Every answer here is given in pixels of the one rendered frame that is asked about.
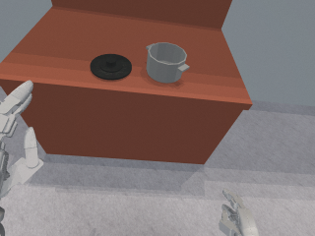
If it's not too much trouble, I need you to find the left robot hand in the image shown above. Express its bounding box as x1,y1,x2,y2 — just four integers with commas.
0,80,44,201

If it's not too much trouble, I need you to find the pot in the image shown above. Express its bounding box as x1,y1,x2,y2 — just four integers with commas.
146,42,190,84

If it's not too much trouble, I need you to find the knob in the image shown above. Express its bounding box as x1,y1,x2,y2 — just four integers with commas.
106,57,116,66

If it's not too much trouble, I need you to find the table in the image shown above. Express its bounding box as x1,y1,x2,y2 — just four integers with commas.
0,0,253,165

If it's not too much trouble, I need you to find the right robot hand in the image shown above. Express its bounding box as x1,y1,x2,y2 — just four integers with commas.
219,188,259,236

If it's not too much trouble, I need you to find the lid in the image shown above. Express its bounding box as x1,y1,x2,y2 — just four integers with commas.
90,54,132,81

